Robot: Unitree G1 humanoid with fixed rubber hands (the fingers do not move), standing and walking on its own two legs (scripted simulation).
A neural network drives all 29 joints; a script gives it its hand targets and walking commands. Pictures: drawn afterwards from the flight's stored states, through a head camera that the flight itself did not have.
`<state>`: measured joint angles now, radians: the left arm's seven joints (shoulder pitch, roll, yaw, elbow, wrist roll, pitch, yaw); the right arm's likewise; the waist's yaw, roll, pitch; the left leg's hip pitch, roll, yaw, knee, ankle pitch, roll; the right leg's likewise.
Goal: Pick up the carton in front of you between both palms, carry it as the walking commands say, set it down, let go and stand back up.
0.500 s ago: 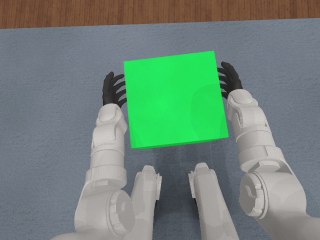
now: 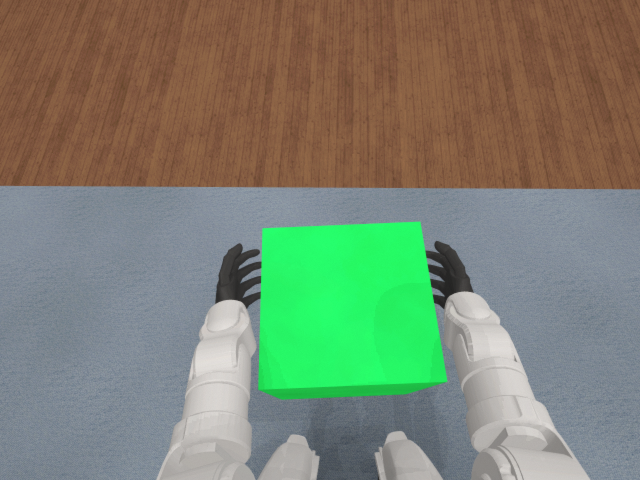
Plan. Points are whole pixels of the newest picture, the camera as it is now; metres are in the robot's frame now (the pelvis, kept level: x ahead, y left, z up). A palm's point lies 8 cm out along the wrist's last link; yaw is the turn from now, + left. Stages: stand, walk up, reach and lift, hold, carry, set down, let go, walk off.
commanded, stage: reach and lift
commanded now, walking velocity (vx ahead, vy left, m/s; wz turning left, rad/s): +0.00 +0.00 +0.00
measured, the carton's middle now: (342, 321) +0.34 +0.00 -0.11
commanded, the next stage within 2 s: hold in 1.44 s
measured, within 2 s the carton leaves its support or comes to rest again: neither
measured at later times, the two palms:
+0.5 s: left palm (194, 278) +0.32 +0.15 +0.10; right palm (490, 288) +0.30 -0.14 +0.09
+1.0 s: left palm (193, 274) +0.32 +0.15 +0.11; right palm (493, 279) +0.31 -0.15 +0.10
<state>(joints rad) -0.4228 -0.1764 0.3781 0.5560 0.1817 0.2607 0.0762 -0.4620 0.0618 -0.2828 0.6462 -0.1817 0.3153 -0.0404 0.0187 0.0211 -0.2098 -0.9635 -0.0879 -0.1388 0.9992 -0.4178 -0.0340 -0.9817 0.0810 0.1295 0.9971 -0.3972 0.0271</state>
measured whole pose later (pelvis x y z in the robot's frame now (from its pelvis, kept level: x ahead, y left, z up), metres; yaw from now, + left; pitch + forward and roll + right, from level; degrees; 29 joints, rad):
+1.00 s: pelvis +0.02 +0.00 +0.07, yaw +0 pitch -4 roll +0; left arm -0.33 -0.17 0.31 0.39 0.31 0.59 -0.01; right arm -0.30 0.16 -0.26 0.38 -0.30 0.65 -0.03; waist 0.00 0.01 -0.01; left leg -0.14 -0.04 -0.15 0.43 -0.22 -0.02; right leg -0.15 0.04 0.13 0.42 -0.20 0.01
